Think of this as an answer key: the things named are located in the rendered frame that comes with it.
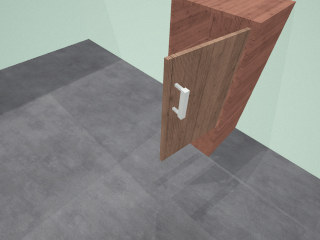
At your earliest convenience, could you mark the cupboard door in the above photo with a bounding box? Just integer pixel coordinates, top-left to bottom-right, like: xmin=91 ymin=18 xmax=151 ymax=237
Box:
xmin=159 ymin=27 xmax=251 ymax=161

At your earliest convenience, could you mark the handle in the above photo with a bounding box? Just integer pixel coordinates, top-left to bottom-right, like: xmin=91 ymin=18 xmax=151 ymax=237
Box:
xmin=172 ymin=83 xmax=190 ymax=120

